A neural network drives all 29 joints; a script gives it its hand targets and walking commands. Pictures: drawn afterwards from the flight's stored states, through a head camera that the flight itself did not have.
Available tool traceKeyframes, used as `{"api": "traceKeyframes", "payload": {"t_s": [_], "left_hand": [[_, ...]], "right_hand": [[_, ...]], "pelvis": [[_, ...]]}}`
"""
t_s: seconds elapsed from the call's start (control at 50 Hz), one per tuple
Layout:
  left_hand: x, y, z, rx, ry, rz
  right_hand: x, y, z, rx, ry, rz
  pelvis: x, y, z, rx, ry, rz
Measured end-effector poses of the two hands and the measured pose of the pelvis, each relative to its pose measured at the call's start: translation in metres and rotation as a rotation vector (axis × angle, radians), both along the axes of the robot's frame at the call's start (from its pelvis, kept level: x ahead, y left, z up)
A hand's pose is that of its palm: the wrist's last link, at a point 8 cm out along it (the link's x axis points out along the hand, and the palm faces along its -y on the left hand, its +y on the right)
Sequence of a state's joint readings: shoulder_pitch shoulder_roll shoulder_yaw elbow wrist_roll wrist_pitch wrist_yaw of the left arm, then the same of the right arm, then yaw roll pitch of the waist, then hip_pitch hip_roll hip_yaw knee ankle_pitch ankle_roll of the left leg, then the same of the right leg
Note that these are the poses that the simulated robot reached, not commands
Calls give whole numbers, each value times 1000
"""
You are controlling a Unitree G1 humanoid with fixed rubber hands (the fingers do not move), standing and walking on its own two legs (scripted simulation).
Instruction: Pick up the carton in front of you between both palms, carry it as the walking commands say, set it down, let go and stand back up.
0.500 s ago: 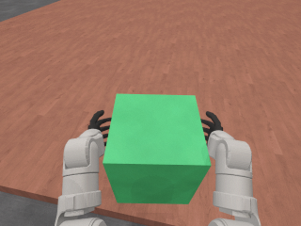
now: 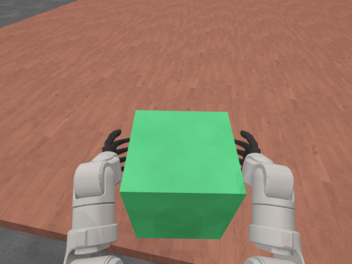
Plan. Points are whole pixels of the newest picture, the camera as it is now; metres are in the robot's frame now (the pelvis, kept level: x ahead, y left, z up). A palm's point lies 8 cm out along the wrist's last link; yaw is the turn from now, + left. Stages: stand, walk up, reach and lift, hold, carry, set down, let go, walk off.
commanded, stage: carry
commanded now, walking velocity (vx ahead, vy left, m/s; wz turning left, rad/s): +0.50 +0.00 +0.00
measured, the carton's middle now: (180, 177) +0.33 +0.00 +0.06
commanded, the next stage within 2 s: none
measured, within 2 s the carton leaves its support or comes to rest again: neither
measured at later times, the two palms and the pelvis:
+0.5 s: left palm (133, 103) +0.50 +0.12 +0.15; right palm (244, 105) +0.51 -0.18 +0.15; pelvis +0.16 -0.02 +0.00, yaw -2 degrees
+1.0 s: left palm (134, 33) +0.86 +0.17 +0.22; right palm (215, 35) +0.83 -0.13 +0.23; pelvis +0.49 +0.06 +0.10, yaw -3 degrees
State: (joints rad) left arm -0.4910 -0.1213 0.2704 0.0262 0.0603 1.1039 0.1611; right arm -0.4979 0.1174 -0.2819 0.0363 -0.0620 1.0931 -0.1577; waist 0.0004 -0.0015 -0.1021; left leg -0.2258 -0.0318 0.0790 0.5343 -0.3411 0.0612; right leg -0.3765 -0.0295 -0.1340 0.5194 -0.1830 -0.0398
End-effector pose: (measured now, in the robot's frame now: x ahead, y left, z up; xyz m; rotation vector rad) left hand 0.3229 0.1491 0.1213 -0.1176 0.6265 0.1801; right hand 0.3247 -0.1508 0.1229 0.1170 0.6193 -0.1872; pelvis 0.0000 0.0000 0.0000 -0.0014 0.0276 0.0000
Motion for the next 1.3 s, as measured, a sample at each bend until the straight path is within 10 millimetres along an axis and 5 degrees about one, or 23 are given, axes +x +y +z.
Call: {"api": "traceKeyframes", "payload": {"t_s": [0.16,0.3,0.5,0.6,0.7,0.8,0.88,0.98,1.12,1.2,1.3], "left_hand": [[40,-16,24,23,-75,-13],[89,-35,30,16,-79,-1],[176,-24,32,20,-74,15],[242,-9,23,19,-74,1],[331,10,3,1,-51,-31],[411,8,0,-44,6,-104],[457,8,31,-68,-1,-102],[519,16,91,-49,-86,-99],[614,36,155,-23,-168,-54],[674,39,168,-12,-159,-34],[750,38,163,23,-119,22]], "right_hand": [[33,-18,20,-8,-72,-12],[91,-35,29,-2,-79,14],[181,-25,26,50,-75,0],[242,-9,17,49,-76,-16],[320,10,0,32,-55,-46],[373,11,1,13,4,-128],[415,11,32,33,-5,-158],[485,18,94,21,-87,-132],[600,36,169,-36,-165,-45],[669,39,181,-44,-157,-5],[761,38,164,1,-120,51]], "pelvis": [[32,-12,0,-5,25,1],[74,-31,-3,3,47,-4],[156,-24,4,13,62,-34],[222,-6,-5,2,59,-62],[304,21,-13,26,54,-54],[365,48,19,23,29,-42],[411,60,59,18,36,-50],[478,65,95,-4,37,-55],[584,53,113,-15,47,-23],[651,43,107,-13,45,-8],[733,27,87,-11,23,5]]}}
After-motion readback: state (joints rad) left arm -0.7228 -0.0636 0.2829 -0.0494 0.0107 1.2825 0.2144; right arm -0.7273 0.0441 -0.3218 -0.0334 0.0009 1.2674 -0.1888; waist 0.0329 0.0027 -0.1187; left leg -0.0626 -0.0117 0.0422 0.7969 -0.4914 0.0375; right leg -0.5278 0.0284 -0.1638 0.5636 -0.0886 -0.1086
